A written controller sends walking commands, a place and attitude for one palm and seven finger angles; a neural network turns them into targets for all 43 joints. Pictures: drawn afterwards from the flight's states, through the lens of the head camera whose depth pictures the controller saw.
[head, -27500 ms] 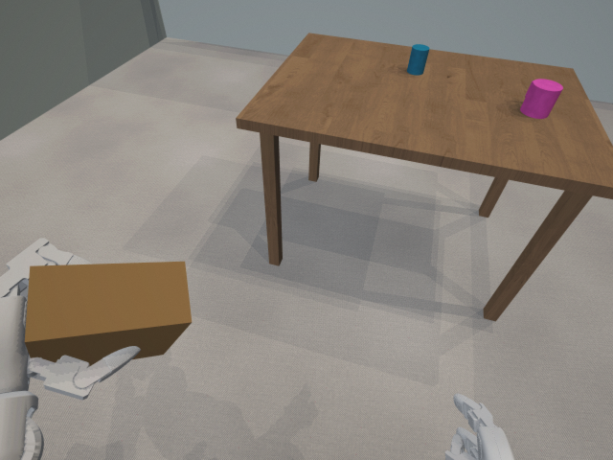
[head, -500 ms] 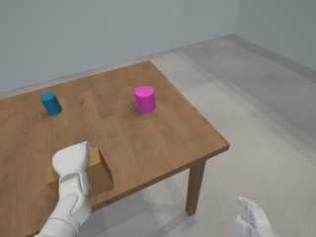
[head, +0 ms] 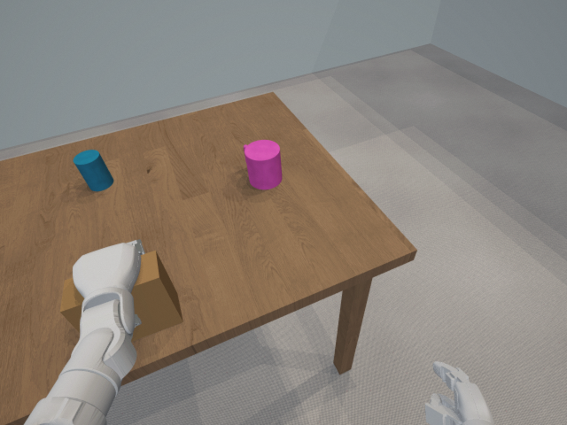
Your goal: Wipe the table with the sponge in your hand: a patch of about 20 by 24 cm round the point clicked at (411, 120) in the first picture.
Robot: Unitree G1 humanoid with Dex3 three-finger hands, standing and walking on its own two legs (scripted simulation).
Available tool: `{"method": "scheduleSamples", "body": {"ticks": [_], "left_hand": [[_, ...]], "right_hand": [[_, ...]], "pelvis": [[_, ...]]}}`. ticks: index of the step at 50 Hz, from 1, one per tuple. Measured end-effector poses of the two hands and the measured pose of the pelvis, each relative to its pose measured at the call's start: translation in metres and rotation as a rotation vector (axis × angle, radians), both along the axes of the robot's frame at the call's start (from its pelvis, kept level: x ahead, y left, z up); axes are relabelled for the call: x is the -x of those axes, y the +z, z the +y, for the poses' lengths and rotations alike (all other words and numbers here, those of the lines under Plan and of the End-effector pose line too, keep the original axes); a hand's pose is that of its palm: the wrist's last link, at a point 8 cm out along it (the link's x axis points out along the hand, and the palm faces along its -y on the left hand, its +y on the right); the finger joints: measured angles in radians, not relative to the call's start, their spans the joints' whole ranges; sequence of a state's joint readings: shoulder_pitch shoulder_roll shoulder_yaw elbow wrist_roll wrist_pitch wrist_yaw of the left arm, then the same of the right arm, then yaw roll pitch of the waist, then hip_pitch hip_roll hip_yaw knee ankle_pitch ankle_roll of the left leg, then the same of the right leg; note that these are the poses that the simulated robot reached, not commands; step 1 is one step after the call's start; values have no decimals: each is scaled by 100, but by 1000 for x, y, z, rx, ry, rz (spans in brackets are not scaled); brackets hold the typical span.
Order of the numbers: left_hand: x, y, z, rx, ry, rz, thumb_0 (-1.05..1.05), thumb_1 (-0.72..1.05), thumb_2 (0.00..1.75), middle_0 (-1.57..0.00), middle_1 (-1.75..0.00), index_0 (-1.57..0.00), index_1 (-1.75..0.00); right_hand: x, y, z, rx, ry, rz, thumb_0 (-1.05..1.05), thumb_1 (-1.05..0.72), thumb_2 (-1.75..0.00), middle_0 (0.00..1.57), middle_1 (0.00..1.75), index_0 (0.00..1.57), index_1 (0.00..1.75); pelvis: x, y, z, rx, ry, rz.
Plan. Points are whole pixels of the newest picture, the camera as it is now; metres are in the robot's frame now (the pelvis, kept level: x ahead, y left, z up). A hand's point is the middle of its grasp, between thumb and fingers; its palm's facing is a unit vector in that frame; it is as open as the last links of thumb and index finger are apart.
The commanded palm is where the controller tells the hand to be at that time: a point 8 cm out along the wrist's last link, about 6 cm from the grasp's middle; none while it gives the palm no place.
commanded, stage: wipe forward along the middle lane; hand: left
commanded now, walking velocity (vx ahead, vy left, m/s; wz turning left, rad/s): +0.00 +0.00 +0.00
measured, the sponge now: (132, 309) +0.29 +0.29 -0.02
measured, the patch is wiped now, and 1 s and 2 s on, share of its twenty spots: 1.00 1.00 1.00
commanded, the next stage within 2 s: slide back across to the first lane in 1.32 s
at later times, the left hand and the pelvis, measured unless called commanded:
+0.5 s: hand (120, 263) +0.34 +0.32 +0.02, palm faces -0.08 +0.00 -1.00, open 10.2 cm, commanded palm +0.33 +0.32 +0.05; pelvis -0.01 +0.00 -0.01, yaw +0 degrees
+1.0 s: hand (114, 237) +0.40 +0.36 +0.02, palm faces -0.11 +0.01 -0.99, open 10.2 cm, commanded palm +0.38 +0.34 +0.05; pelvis -0.01 +0.02 -0.01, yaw +0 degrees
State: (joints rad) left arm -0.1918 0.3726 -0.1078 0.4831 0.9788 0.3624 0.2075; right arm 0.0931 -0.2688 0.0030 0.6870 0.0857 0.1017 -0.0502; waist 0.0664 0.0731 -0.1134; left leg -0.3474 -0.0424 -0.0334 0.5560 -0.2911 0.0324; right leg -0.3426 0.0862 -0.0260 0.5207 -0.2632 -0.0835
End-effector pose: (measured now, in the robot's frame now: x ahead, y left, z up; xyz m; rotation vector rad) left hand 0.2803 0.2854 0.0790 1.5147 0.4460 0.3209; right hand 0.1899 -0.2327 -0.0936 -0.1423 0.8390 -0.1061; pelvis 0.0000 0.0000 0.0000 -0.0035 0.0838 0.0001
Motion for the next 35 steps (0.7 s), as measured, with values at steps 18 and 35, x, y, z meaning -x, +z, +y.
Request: {"method": "scheduleSamples", "body": {"ticks": [18,35], "left_hand": [[-39,-1,20,-30,-3,13,1,-50,105,-72,-135,-72,-135],[-69,0,42,-37,-10,20,1,-51,105,-73,-134,-73,-134]], "right_hand": [[64,-27,-20,28,-78,162,1,-90,-90,20,30,20,30],[92,-33,-17,41,-104,241,1,-90,-90,20,30,20,30]], "pelvis": [[9,-7,0,7,2,72],[12,-11,9,19,3,119]]}}
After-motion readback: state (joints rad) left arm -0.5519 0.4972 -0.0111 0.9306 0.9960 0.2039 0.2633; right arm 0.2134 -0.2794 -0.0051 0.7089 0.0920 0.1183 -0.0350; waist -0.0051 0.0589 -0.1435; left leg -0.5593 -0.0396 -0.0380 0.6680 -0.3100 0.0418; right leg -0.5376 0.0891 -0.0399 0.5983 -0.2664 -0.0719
